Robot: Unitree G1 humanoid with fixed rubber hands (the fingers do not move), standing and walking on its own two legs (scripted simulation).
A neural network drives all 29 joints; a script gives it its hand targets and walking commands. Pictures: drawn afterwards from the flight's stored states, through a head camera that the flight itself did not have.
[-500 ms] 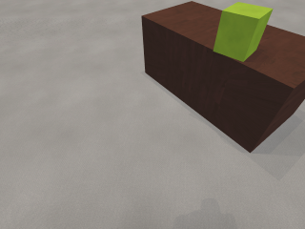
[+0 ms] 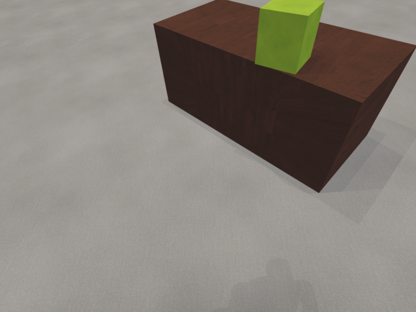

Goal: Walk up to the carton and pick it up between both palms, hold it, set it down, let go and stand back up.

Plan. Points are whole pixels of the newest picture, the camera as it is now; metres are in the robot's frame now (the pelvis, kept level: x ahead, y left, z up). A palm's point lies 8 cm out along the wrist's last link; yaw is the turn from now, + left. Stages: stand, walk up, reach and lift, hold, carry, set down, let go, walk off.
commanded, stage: walk up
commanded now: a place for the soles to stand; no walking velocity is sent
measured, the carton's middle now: (287, 34) +1.26 -0.39 -0.02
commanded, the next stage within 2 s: none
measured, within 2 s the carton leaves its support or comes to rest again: neither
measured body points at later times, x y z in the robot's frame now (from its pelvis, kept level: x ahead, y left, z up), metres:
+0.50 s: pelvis +0.18 -0.08 +0.00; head +0.20 -0.10 +0.45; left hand +0.19 +0.18 -0.13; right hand +0.26 -0.35 -0.13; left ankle +0.35 +0.04 -0.69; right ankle +0.09 -0.20 -0.74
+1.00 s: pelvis +0.44 -0.09 -0.01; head +0.45 -0.12 +0.44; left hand +0.69 +0.07 -0.11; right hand +0.29 -0.32 -0.15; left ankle +0.43 +0.02 -0.74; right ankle +0.50 -0.25 -0.72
